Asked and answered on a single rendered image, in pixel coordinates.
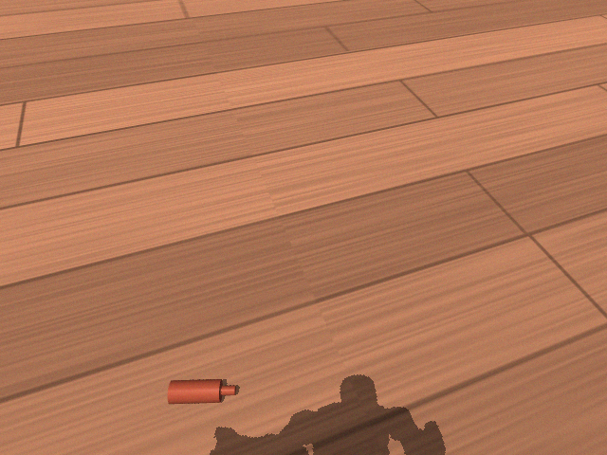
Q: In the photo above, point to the bottle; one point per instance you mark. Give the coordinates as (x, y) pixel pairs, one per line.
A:
(198, 391)

